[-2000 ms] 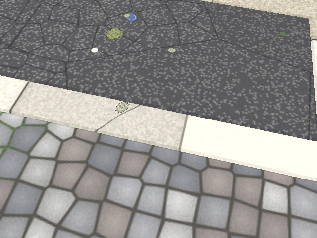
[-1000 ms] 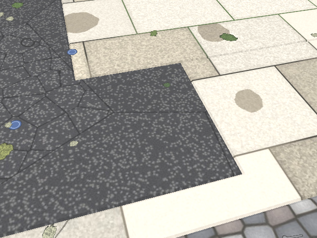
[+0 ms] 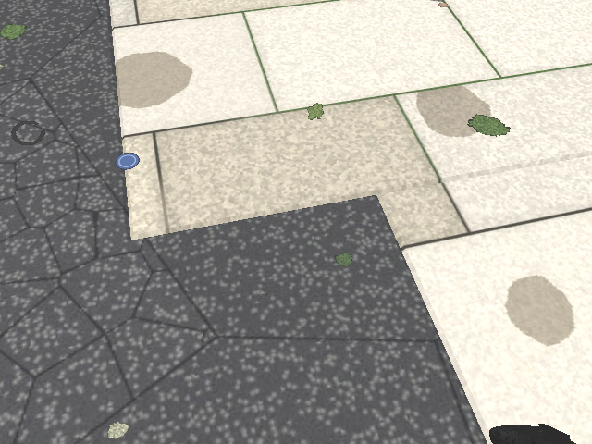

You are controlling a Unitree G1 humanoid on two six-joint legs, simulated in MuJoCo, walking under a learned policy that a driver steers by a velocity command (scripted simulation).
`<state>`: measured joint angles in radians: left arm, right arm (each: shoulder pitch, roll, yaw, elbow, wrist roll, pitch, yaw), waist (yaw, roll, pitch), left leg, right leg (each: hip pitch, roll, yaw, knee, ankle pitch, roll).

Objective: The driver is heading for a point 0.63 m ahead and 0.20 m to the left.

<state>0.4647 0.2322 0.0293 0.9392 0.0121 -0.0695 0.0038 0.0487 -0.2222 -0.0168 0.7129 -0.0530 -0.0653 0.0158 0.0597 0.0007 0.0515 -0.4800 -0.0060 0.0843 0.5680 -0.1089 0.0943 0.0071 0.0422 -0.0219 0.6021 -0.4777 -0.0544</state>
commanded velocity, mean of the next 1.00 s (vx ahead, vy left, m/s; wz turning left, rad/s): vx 0.49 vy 0.00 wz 0.28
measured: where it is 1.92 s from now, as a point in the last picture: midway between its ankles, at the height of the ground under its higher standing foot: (291, 354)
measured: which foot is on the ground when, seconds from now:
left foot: down 0.00-0.54, up 0.56-1.00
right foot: up 0.00-0.50, down 0.52-1.00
